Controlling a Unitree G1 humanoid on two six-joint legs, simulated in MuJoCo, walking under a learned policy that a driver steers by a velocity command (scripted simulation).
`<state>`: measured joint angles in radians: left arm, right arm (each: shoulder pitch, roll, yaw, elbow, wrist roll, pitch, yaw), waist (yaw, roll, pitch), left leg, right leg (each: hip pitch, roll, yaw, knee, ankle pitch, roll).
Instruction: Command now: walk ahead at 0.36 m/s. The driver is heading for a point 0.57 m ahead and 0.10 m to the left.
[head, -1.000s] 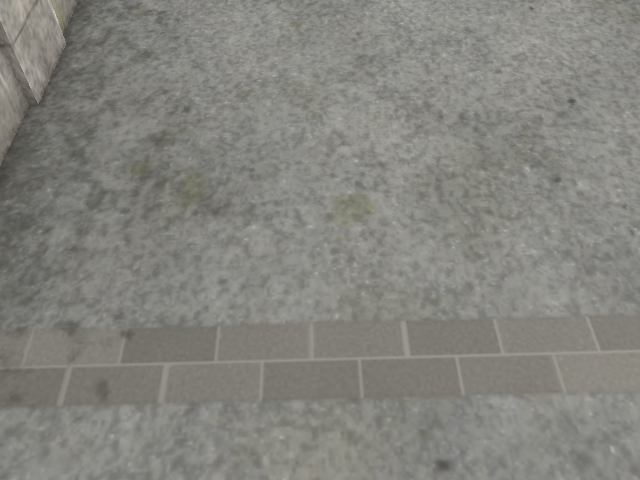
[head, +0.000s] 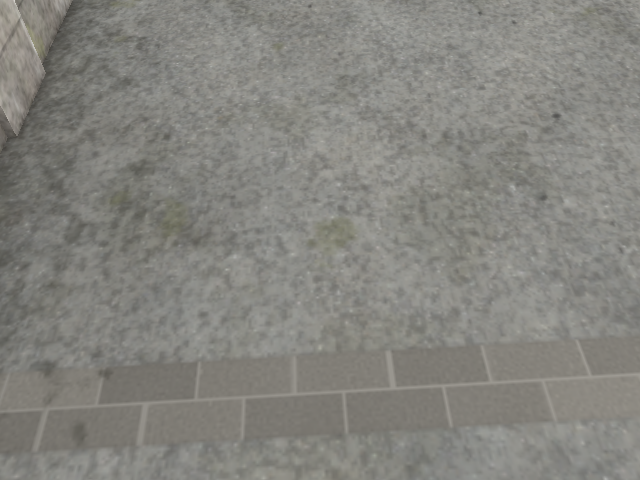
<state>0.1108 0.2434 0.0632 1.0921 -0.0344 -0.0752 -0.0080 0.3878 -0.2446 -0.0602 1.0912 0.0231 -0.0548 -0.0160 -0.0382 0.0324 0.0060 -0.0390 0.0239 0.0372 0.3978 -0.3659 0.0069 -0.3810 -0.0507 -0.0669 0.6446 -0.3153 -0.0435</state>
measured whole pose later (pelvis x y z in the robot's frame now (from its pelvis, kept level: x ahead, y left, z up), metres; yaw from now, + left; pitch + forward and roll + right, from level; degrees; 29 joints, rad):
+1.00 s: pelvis +0.34 -0.01 +0.00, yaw +26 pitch +4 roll -1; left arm 0.18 0.28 0.05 0.78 -0.01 -0.01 0.05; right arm 0.15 -0.30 -0.07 0.72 0.01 0.04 -0.05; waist -0.01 0.01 -0.02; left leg -0.45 -0.12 -0.19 0.50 -0.10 0.04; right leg -0.40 0.02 0.07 0.68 -0.35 0.05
